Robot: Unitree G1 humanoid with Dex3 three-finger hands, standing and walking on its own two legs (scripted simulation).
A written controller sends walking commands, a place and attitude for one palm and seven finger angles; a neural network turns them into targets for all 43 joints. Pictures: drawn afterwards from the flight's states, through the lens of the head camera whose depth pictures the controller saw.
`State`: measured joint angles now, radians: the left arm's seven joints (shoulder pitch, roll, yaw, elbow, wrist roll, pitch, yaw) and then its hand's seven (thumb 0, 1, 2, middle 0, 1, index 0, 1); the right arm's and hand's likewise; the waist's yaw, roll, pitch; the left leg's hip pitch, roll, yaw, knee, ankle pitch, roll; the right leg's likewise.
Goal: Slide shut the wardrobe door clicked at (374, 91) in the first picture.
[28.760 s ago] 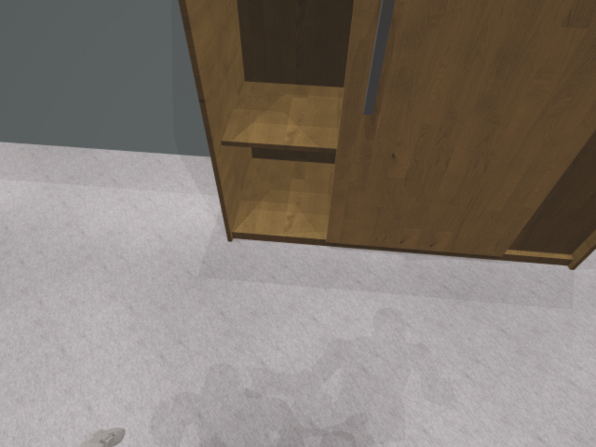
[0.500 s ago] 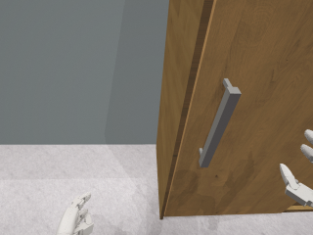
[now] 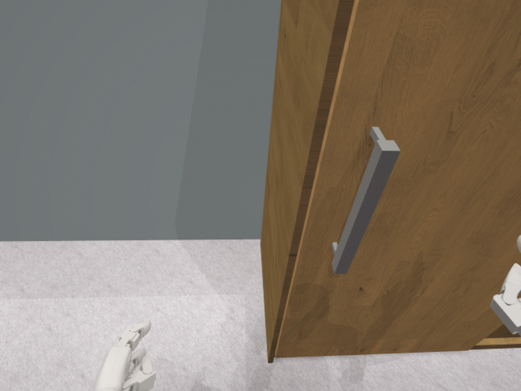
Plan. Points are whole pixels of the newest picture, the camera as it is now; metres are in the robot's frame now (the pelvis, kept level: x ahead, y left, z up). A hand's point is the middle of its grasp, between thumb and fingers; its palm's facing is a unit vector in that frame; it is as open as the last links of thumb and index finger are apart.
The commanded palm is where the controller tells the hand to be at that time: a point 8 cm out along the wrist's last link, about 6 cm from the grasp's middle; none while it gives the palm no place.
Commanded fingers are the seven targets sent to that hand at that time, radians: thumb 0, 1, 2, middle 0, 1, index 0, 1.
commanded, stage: step back with the hand held close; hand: right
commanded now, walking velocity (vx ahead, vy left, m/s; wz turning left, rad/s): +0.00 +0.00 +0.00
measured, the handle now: (355, 209) +0.40 -0.17 +0.08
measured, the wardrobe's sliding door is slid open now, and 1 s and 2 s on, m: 0.00 0.00 0.00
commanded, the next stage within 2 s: stop stepping back and stand still in 1.38 s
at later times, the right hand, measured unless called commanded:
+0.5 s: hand (507, 303) +0.19 -0.28 +0.15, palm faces +0.35 +0.80 -0.49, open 7.4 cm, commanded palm +0.12 -0.32 +0.17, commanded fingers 0.00 -0.90 -0.90 0.20 0.30 0.20 0.30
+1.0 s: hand out of the picture +0.13 -0.31 +0.17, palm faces +0.46 +0.77 -0.44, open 7.4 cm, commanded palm +0.07 -0.34 +0.17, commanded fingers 0.00 -0.90 -0.90 0.20 0.30 0.20 0.30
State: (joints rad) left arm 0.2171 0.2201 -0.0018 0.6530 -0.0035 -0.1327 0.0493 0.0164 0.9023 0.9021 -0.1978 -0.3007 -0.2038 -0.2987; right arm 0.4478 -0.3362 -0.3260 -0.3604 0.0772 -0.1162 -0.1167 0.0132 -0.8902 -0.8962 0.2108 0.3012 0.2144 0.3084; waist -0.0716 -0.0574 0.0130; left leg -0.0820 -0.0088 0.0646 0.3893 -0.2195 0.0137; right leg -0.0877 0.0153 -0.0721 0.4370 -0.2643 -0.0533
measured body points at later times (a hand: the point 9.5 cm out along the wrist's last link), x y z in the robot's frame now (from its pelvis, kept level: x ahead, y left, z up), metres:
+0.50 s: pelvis -0.03 -0.02 -0.01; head +0.00 -0.03 +0.44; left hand +0.13 +0.23 -0.08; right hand +0.16 -0.32 +0.18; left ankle +0.00 +0.11 -0.74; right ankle -0.01 -0.08 -0.74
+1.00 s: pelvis -0.08 -0.04 -0.01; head -0.05 -0.07 +0.44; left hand +0.08 +0.20 -0.09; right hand +0.10 -0.35 +0.19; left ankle -0.13 +0.11 -0.72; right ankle -0.01 -0.08 -0.74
